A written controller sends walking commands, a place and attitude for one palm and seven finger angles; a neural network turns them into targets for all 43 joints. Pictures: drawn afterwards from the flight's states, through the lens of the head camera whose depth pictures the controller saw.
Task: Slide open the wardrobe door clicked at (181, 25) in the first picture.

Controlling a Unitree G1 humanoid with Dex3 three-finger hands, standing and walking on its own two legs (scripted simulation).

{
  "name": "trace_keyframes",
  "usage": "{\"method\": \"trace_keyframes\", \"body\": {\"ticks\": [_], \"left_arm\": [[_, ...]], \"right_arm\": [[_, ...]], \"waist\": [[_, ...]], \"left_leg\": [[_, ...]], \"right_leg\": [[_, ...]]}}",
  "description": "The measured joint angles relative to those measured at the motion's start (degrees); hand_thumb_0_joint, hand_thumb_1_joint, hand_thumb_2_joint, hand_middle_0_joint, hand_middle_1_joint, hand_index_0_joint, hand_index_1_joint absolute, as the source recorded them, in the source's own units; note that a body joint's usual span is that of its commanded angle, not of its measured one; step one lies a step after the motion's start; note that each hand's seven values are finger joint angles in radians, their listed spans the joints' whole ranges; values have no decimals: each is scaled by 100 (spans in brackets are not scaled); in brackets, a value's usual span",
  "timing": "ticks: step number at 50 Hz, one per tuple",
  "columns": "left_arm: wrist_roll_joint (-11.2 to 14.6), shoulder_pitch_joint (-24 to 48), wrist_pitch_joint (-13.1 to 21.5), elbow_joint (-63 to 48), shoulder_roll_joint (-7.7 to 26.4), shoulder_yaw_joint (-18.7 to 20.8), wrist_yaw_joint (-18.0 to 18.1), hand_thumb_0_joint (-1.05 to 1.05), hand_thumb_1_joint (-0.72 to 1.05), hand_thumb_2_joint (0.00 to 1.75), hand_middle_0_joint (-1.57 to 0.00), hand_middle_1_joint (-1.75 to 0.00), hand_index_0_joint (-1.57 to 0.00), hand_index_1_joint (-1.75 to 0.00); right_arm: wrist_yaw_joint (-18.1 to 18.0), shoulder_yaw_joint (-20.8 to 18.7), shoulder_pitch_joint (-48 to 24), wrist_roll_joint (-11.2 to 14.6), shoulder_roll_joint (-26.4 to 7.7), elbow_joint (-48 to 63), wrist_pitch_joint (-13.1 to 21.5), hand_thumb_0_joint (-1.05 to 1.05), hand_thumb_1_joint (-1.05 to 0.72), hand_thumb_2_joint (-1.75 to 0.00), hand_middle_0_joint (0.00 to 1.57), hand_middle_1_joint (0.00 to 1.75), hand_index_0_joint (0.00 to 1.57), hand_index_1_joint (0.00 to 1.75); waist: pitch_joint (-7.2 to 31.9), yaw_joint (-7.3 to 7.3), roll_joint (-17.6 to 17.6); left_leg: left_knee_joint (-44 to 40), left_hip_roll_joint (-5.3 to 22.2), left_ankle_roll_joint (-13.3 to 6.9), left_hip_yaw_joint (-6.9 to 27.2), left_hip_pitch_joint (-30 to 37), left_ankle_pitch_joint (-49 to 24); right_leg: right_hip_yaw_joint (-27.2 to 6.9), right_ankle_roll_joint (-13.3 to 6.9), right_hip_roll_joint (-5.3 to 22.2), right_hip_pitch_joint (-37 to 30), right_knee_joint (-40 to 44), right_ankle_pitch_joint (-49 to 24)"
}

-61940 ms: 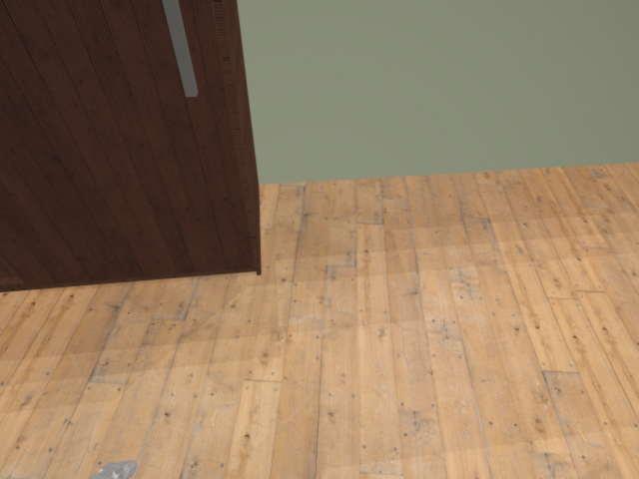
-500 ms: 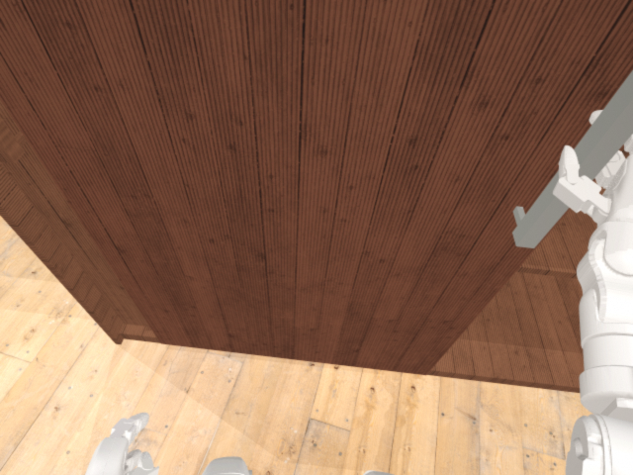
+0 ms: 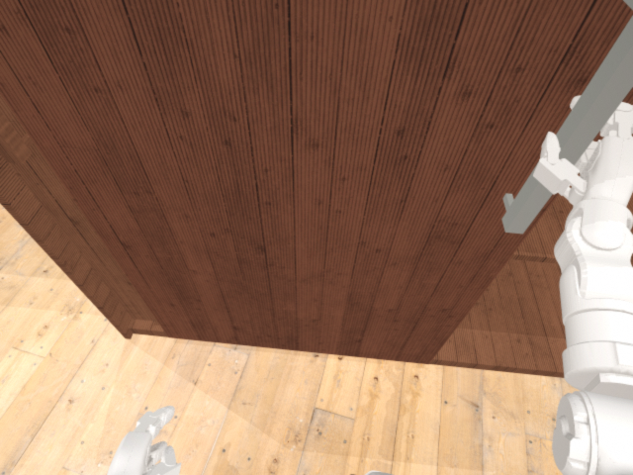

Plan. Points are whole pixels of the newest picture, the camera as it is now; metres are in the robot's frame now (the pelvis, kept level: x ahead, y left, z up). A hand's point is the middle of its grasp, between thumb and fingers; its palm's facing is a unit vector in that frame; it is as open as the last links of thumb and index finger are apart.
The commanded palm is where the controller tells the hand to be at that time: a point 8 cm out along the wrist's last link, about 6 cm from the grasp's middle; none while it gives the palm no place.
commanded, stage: stop walking and hold the door there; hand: right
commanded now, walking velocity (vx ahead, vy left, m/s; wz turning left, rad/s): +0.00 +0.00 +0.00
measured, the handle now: (562, 133) +0.48 -0.28 +0.18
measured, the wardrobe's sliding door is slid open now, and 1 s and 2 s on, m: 0.66 0.66 0.66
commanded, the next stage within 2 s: loosen the grip on the handle in 0.32 s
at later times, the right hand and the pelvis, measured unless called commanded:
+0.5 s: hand (552, 155) +0.45 -0.26 +0.18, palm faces +0.38 +0.91 -0.16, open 7.5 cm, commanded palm +0.38 -0.29 +0.17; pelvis +0.01 +0.01 +0.00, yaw +0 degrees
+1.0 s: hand (566, 157) +0.44 -0.27 +0.18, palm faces +0.42 +0.89 -0.15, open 14.3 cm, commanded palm +0.40 -0.30 +0.18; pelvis +0.00 +0.00 +0.00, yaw +0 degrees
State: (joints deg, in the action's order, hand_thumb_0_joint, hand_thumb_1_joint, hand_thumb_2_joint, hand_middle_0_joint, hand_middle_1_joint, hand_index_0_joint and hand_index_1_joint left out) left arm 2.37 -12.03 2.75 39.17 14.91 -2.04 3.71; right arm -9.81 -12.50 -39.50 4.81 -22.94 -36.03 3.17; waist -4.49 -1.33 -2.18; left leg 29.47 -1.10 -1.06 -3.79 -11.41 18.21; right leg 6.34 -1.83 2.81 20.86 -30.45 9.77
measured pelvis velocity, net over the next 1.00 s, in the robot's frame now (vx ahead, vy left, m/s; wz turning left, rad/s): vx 0.00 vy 0.00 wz -0.01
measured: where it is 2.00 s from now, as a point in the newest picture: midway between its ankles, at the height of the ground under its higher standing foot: outside the picture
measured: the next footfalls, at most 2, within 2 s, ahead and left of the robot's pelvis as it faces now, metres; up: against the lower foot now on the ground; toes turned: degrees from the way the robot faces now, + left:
none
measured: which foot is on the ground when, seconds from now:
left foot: down 0.00-1.00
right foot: down 0.00-1.00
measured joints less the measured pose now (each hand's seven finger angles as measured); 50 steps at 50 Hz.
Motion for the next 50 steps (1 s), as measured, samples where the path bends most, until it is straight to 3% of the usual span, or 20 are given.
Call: {"method": "trace_keyframes", "body": {"ticks": [9, 21, 22, 23, 24, 26, 28, 33, 41, 50], "left_arm": [[38, -422, -132, 186, 263, 163, 145, 1, 90, 90, -20, -30, -20, -30], [45, -465, -265, 279, 82, 92, 161, 1, 90, 90, -20, -30, -20, -30], [28, -419, -241, 253, 38, 146, 89, 1, 90, 90, -20, -30, -20, -30], [-57, -355, -140, 292, -33, 175, 23, 1, 90, 90, -20, -30, -20, -30], [-101, -305, -13, 323, -105, 188, -35, 1, 90, 90, -20, -30, -20, -30], [-132, -273, 178, 280, -199, 219, -118, 1, 90, 90, -20, -30, -20, -30], [-185, -245, 275, 181, -199, 255, -170, 1, 90, 90, -20, -30, -20, -30], [-157, -221, 316, -39, -27, 292, -229, 1, 90, 90, -20, -30, -20, -30], [-53, -457, 224, 75, 116, 213, -15, 1, 90, 90, -20, -30, -20, -30], [-100, -626, 266, 266, 11, 193, 68, 1, 90, 90, -20, -30, -20, -30]], "right_arm": [[4, -15, 210, 46, -130, -452, 167, -6, -70, -76, 27, 131, 4, 129], [40, 28, 404, 79, -78, -546, 324, -6, -69, -78, 29, 131, 5, 130], [304, -215, 307, -130, -66, -615, 341, -7, -66, -78, 30, 131, 5, 130], [510, -381, 72, -385, -128, -861, 319, -7, -63, -77, 31, 132, 8, 131], [666, -526, -189, -485, -187, -1071, 176, -7, -60, -77, 32, 132, 11, 132], [797, -809, -479, -514, -202, -1202, -33, -7, -55, -75, 35, 134, 18, 134], [814, -1008, -318, -478, -151, -873, -44, -5, -50, -73, 37, 135, 25, 136], [415, -882, -49, -603, -157, -473, -83, -2, -23, -59, 37, 134, 22, 129], [459, -676, -123, -544, -312, -536, 8, 0, 31, -32, 37, 131, 25, 125], [446, -750, -62, -455, -411, -445, -53, -1, 51, -21, 30, 122, 27, 120]], "waist": [[395, 139, 52], [564, 104, -33], [501, 78, -38], [488, 84, 32], [501, 123, 133], [568, 187, 277], [591, 206, 313], [609, 354, 247], [593, 407, 320], [582, 395, 253]], "left_leg": [[58, -1, -42, -3, 55, 135], [86, 45, -12, 17, 115, 235], [78, 27, -11, 35, 120, 223], [112, 38, -26, 49, 43, 211], [158, 70, -48, 32, -52, 199], [195, 92, -71, -5, -222, 160], [126, 66, -79, 32, -261, 99], [189, 31, -74, 38, -381, 47], [254, 41, -62, -31, -466, 77], [193, 37, -38, -32, -448, 102]], "right_leg": [[-8, 64, 2, -57, -45, 114], [16, 51, -37, -105, -104, 235], [31, 43, -15, -108, -122, 241], [50, 32, -26, -73, -83, 209], [41, 25, -64, -16, -13, 90], [8, 39, -96, 88, 118, -24], [40, 54, -70, 105, 195, -88], [44, 27, -27, 230, 110, -107], [-26, 4, -40, 365, 2, -83], [-35, -14, -38, 419, -87, 26]]}}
